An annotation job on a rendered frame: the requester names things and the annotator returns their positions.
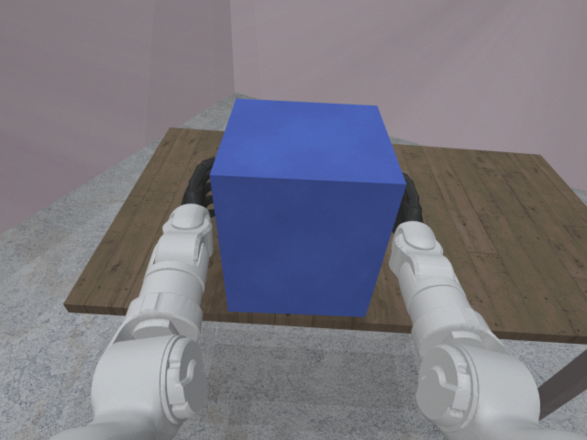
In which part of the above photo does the left robot forearm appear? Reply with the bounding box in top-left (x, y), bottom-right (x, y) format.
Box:
top-left (91, 203), bottom-right (214, 411)

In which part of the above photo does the robot left hand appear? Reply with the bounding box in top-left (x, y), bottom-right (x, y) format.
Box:
top-left (181, 157), bottom-right (216, 217)

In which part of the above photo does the table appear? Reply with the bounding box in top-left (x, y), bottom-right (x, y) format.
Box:
top-left (63, 127), bottom-right (587, 421)

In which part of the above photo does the robot right hand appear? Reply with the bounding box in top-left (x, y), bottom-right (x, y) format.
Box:
top-left (392, 173), bottom-right (424, 233)

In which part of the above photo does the left robot upper arm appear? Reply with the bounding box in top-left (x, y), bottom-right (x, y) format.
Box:
top-left (49, 335), bottom-right (207, 440)

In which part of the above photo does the right robot upper arm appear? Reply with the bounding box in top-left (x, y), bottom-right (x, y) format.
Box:
top-left (415, 342), bottom-right (587, 440)

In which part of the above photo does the right robot forearm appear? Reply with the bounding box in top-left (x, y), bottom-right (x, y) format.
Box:
top-left (389, 221), bottom-right (540, 402)

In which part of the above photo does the carton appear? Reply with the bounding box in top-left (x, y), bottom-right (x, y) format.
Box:
top-left (210, 98), bottom-right (406, 317)

